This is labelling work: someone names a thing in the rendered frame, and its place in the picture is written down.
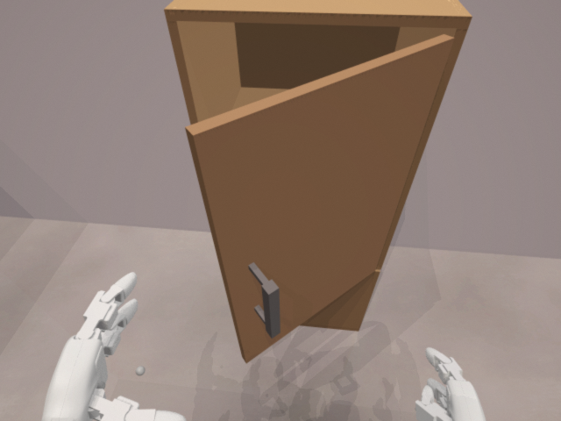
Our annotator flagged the right robot hand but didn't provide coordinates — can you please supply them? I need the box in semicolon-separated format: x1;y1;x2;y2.
415;347;486;421

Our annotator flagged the left robot hand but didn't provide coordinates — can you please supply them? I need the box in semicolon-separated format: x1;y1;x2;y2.
41;272;186;421

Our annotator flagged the cupboard door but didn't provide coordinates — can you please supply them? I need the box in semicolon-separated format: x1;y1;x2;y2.
185;34;455;363

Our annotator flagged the handle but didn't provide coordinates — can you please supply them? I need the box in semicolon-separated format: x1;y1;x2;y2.
248;262;281;339

